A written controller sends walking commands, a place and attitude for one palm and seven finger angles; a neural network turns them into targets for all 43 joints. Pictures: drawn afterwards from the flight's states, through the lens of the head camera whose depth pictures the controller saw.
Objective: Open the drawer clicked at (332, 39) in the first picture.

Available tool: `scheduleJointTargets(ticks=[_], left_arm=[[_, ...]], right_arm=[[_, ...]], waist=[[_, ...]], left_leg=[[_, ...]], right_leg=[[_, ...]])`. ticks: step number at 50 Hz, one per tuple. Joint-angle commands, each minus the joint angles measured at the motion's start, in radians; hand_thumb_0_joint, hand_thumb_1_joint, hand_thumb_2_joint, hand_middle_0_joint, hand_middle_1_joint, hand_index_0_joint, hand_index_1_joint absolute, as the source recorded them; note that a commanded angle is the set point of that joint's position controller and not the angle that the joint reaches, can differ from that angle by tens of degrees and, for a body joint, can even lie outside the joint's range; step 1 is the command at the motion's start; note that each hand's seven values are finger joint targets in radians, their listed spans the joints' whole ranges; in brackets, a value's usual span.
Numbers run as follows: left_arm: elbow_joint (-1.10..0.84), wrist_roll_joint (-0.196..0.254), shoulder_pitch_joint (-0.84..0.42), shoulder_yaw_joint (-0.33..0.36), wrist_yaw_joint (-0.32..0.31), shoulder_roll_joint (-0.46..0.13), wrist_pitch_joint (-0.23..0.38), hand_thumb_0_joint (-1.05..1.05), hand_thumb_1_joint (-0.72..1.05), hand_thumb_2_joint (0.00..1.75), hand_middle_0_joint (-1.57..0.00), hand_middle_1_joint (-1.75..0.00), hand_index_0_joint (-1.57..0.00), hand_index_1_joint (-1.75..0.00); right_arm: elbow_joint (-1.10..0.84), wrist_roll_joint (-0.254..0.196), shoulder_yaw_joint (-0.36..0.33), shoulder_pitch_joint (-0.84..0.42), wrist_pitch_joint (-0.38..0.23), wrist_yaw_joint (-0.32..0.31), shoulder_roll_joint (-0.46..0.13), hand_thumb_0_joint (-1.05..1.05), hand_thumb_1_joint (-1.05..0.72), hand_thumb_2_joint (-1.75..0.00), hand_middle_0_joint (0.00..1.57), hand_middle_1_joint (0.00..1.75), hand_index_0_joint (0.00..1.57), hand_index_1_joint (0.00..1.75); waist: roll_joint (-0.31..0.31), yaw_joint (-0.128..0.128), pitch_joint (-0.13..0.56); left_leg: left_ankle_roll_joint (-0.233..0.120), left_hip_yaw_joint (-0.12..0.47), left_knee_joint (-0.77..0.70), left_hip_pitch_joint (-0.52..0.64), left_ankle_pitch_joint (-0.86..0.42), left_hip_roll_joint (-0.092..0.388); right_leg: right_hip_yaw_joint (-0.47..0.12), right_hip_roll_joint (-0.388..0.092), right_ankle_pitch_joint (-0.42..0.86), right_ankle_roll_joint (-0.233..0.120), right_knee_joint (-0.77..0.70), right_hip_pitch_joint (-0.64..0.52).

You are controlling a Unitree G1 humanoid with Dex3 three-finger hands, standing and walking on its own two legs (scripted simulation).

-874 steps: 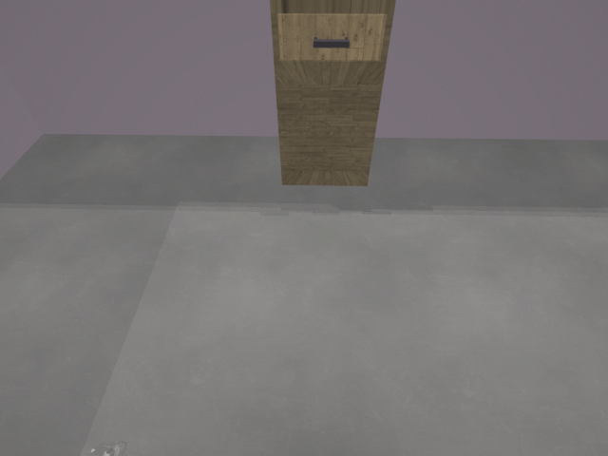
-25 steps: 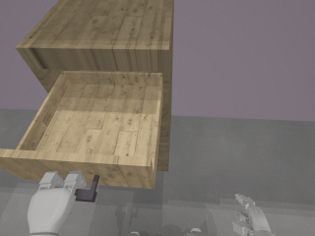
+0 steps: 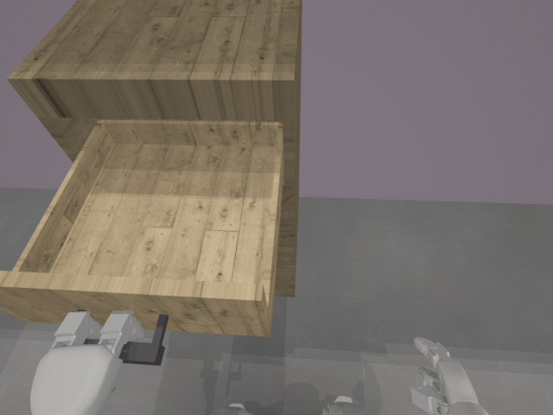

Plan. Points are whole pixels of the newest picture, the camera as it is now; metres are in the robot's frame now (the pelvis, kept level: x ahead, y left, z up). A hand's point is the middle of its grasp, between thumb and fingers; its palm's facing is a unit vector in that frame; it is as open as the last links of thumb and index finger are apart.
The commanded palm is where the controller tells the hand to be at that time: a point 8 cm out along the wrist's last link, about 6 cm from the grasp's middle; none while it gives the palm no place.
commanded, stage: open the thumb to release the handle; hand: left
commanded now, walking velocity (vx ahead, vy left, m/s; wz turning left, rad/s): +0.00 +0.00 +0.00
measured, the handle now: (115, 335) +0.21 +0.24 +0.02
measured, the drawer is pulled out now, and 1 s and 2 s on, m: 0.30 0.30 0.29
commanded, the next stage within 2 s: lift the hand off the handle in 0.40 s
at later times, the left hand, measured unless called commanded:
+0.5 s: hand (104, 383) +0.16 +0.24 +0.00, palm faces -0.03 -0.07 -1.00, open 13.2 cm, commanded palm +0.14 +0.24 +0.04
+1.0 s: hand (101, 375) +0.17 +0.24 +0.01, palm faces -0.02 -0.07 -1.00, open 13.6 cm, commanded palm +0.15 +0.24 +0.08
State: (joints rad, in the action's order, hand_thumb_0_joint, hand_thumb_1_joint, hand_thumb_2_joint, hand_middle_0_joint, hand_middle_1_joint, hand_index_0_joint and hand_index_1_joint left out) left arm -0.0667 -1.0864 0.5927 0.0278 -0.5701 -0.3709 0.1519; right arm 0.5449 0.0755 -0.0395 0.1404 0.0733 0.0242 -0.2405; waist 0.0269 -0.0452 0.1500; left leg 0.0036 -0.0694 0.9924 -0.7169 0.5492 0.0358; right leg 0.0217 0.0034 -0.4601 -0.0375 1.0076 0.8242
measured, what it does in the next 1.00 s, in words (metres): stands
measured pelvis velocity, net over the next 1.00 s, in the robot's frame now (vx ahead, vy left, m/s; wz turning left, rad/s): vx -0.02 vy -0.01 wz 0.02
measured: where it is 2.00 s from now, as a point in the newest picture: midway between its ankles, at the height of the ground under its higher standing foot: outside the picture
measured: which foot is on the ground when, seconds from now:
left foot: down 0.00-1.00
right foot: down 0.00-1.00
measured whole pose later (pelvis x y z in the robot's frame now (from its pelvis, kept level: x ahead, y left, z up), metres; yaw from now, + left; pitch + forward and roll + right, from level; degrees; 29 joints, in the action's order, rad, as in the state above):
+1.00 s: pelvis -0.02 -0.01 +0.01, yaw +1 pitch +11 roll +1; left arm 0.03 -1.04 0.43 0.01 -0.47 -0.38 0.10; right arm 0.57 0.05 -0.02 0.16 0.04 -0.02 -0.23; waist 0.05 -0.04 0.12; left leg 0.02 -0.04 0.92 -0.64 0.48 0.03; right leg 0.05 0.00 -0.40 -0.05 0.92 0.73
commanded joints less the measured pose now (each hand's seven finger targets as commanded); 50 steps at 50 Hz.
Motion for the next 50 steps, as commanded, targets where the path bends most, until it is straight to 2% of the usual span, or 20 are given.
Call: scheduleJointTargets(ticks=[1, 3, 5, 7, 9, 10, 14, 15, 17, 19, 21, 24, 25, 26, 28, 36, 39, 41, 46, 50], left_arm=[[-0.139, 0.024, 0.051, 0.150, -0.046, -0.150, -0.048, 0.00, 0.48, 0.72, -0.37, -1.30, -0.37, -1.30], [-0.121, 0.028, 0.079, 0.118, -0.036, -0.124, -0.065, 0.00, 0.34, 0.66, -0.36, -1.29, -0.36, -1.29], [-0.134, 0.027, 0.044, 0.098, -0.027, -0.124, -0.075, 0.00, 0.20, 0.60, -0.35, -1.27, -0.35, -1.27], [-0.120, 0.030, 0.051, 0.104, -0.019, -0.133, -0.082, 0.00, 0.06, 0.54, -0.34, -1.26, -0.34, -1.26], [-0.115, 0.028, 0.025, 0.092, -0.007, -0.130, -0.082, 0.00, -0.08, 0.48, -0.33, -1.24, -0.33, -1.24], [-0.118, 0.029, 0.034, 0.102, -0.005, -0.140, -0.081, 0.00, -0.15, 0.45, -0.32, -1.24, -0.32, -1.24], [-0.096, 0.031, -0.026, 0.107, 0.010, -0.148, -0.074, 0.00, -0.43, 0.33, -0.30, -1.21, -0.30, -1.21], [-0.094, 0.032, -0.017, 0.125, 0.011, -0.159, -0.068, 0.00, -0.50, 0.30, -0.30, -1.20, -0.30, -1.20], [-0.082, 0.032, -0.006, 0.137, 0.010, -0.167, -0.061, 0.00, -0.50, 0.30, -0.30, -1.20, -0.30, -1.20], [-0.094, 0.036, -0.046, 0.109, 0.015, -0.148, -0.055, 0.00, -0.50, 0.30, -0.30, -1.20, -0.30, -1.20], [-0.080, 0.036, -0.026, 0.142, 0.011, -0.171, -0.048, 0.00, -0.50, 0.30, -0.30, -1.20, -0.30, -1.20], [-0.088, 0.035, -0.019, 0.113, 0.011, -0.146, -0.043, 0.00, -0.50, 0.30, -0.30, -1.20, -0.30, -1.20], [-0.085, 0.033, -0.039, 0.076, 0.012, -0.114, -0.047, 0.00, -0.50, 0.30, -0.30, -1.20, -0.30, -1.20], [-0.089, 0.036, -0.060, 0.082, 0.011, -0.120, -0.045, 0.00, -0.50, 0.30, -0.30, -1.20, -0.30, -1.20], [-0.071, 0.030, -0.070, 0.097, 0.009, -0.140, -0.049, 0.00, -0.50, 0.30, -0.30, -1.20, -0.30, -1.20], [-0.044, 0.032, -0.156, 0.111, 0.019, -0.168, -0.058, 0.00, -0.50, 0.30, -0.30, -1.20, -0.30, -1.20], [-0.021, 0.033, -0.210, 0.104, 0.026, -0.168, -0.056, 0.00, -0.50, 0.30, -0.30, -1.20, -0.30, -1.20], [-0.042, 0.037, -0.238, 0.121, 0.027, -0.191, -0.051, 0.00, -0.50, 0.30, -0.30, -1.20, -0.30, -1.20], [-0.119, 0.059, -0.232, 0.137, 0.035, -0.215, -0.054, 0.00, -0.50, 0.30, -0.30, -1.20, -0.30, -1.20], [-0.162, 0.081, -0.203, 0.128, 0.053, -0.204, -0.053, 0.00, -0.50, 0.30, -0.30, -1.20, -0.30, -1.20]], right_arm=[[-0.147, -0.009, -0.040, -0.052, -0.049, -0.010, -0.103, 0.00, -0.90, -0.90, 0.20, 0.30, 0.20, 0.30], [-0.149, -0.017, -0.037, -0.054, -0.049, -0.011, -0.098, 0.00, -0.90, -0.90, 0.20, 0.30, 0.20, 0.30], [-0.151, -0.019, -0.032, -0.063, -0.047, -0.012, -0.100, 0.00, -0.90, -0.90, 0.20, 0.30, 0.20, 0.30], [-0.152, -0.023, -0.026, -0.065, -0.049, -0.016, -0.098, 0.00, -0.90, -0.90, 0.20, 0.30, 0.20, 0.30], [-0.152, -0.026, -0.022, -0.074, -0.049, -0.019, -0.099, 0.00, -0.90, -0.90, 0.20, 0.30, 0.20, 0.30], [-0.157, -0.027, -0.021, -0.076, -0.051, -0.020, -0.096, 0.00, -0.90, -0.90, 0.20, 0.30, 0.20, 0.30], [-0.150, -0.025, -0.017, -0.073, -0.055, -0.027, -0.098, 0.00, -0.90, -0.90, 0.20, 0.30, 0.20, 0.30], [-0.150, -0.026, -0.018, -0.071, -0.057, -0.030, -0.097, 0.00, -0.90, -0.90, 0.20, 0.30, 0.20, 0.30], [-0.148, -0.025, -0.017, -0.068, -0.059, -0.029, -0.095, 0.00, -0.90, -0.90, 0.20, 0.30, 0.20, 0.30], [-0.147, -0.023, -0.021, -0.071, -0.060, -0.026, -0.098, 0.00, -0.90, -0.90, 0.20, 0.30, 0.20, 0.30], [-0.145, -0.024, -0.022, -0.070, -0.062, -0.029, -0.098, 0.00, -0.90, -0.90, 0.20, 0.30, 0.20, 0.30], [-0.147, -0.024, -0.024, -0.071, -0.062, -0.022, -0.097, 0.00, -0.90, -0.90, 0.20, 0.30, 0.20, 0.30], [-0.146, -0.020, -0.027, -0.069, -0.063, -0.018, -0.097, 0.00, -0.90, -0.90, 0.20, 0.30, 0.20, 0.30], [-0.147, -0.020, -0.028, -0.067, -0.065, -0.018, -0.101, 0.00, -0.90, -0.90, 0.20, 0.30, 0.20, 0.30], [-0.141, -0.020, -0.029, -0.066, -0.065, -0.022, -0.102, 0.00, -0.90, -0.90, 0.20, 0.30, 0.20, 0.30], [-0.129, -0.024, -0.025, -0.070, -0.069, -0.039, -0.107, 0.00, -0.90, -0.90, 0.20, 0.30, 0.20, 0.30], [-0.121, -0.028, -0.025, -0.068, -0.071, -0.046, -0.104, 0.00, -0.90, -0.90, 0.20, 0.30, 0.20, 0.30], [-0.122, -0.026, -0.025, -0.067, -0.072, -0.049, -0.108, 0.00, -0.90, -0.90, 0.20, 0.30, 0.20, 0.30], [-0.132, -0.030, -0.022, -0.066, -0.079, -0.054, -0.102, 0.00, -0.90, -0.90, 0.20, 0.30, 0.20, 0.30], [-0.135, -0.034, -0.018, -0.079, -0.089, -0.051, -0.098, 0.00, -0.90, -0.90, 0.20, 0.30, 0.20, 0.30]], waist=[[-0.017, -0.015, 0.259], [-0.038, -0.019, 0.236], [-0.042, -0.014, 0.217], [-0.059, -0.017, 0.211], [-0.052, -0.013, 0.160], [-0.037, -0.021, 0.159], [-0.054, -0.006, 0.129], [-0.035, -0.016, 0.138], [-0.019, -0.019, 0.145], [-0.028, -0.006, 0.138], [-0.027, -0.014, 0.157], [-0.006, -0.015, 0.147], [-0.020, -0.002, 0.146], [-0.032, 0.006, 0.151], [-0.047, 0.001, 0.149], [-0.040, 0.008, 0.158], [-0.044, 0.017, 0.131], [-0.024, 0.011, 0.164], [-0.008, 0.006, 0.183], [-0.001, 0.003, 0.148]], left_leg=[[-0.016, 0.038, -0.089, 0.132, -0.451, -0.056], [-0.016, 0.035, -0.098, 0.128, -0.436, -0.055], [-0.019, 0.032, -0.106, 0.121, -0.402, -0.057], [-0.021, 0.031, -0.115, 0.119, -0.390, -0.058], [-0.022, 0.031, -0.130, 0.104, -0.335, -0.059], [-0.024, 0.029, -0.134, 0.103, -0.322, -0.060], [-0.027, 0.028, -0.139, 0.092, -0.268, -0.063], [-0.028, 0.028, -0.141, 0.092, -0.267, -0.065], [-0.026, 0.026, -0.143, 0.101, -0.278, -0.064], [-0.027, 0.027, -0.138, 0.098, -0.265, -0.064], [-0.027, 0.028, -0.142, 0.097, -0.278, -0.064], [-0.025, 0.027, -0.142, 0.100, -0.270, -0.064], [-0.026, 0.029, -0.138, 0.099, -0.270, -0.062], [-0.027, 0.033, -0.137, 0.098, -0.276, -0.060], [-0.029, 0.031, -0.134, 0.087, -0.254, -0.061], [-0.031, 0.028, -0.146, 0.081, -0.226, -0.062], [-0.033, 0.025, -0.145, 0.067, -0.195, -0.064], [-0.033, 0.027, -0.155, 0.090, -0.207, -0.062], [-0.033, 0.029, -0.187, 0.146, -0.232, -0.060], [-0.032, 0.030, -0.215, 0.165, -0.231, -0.056]], right_leg=[[-0.021, 0.015, 0.454, -0.016, -0.117, -0.212], [-0.014, 0.014, 0.442, -0.012, -0.129, -0.222], [-0.019, 0.012, 0.428, -0.011, -0.145, -0.227], [-0.019, 0.012, 0.417, -0.010, -0.153, -0.240], [-0.020, 0.012, 0.361, -0.011, -0.172, -0.228], [-0.019, 0.010, 0.342, -0.012, -0.179, -0.237], [-0.033, 0.006, 0.288, -0.009, -0.208, -0.225], [-0.031, 0.007, 0.288, -0.010, -0.207, -0.238], [-0.030, 0.007, 0.296, -0.012, -0.204, -0.240], [-0.038, 0.003, 0.282, -0.010, -0.213, -0.224], [-0.036, 0.006, 0.300, -0.013, -0.208, -0.242], [-0.030, 0.006, 0.275, -0.014, -0.206, -0.223], [-0.027, 0.006, 0.273, -0.012, -0.204, -0.213], [-0.026, 0.005, 0.282, -0.013, -0.204, -0.212], [-0.028, 0.004, 0.261, -0.010, -0.208, -0.214], [-0.043, -0.003, 0.245, -0.007, -0.232, -0.234], [-0.045, -0.007, 0.198, -0.002, -0.248, -0.223], [-0.045, -0.005, 0.198, -0.005, -0.249, -0.235], [-0.040, -0.007, 0.208, -0.006, -0.274, -0.278], [-0.040, -0.011, 0.203, -0.004, -0.301, -0.296]])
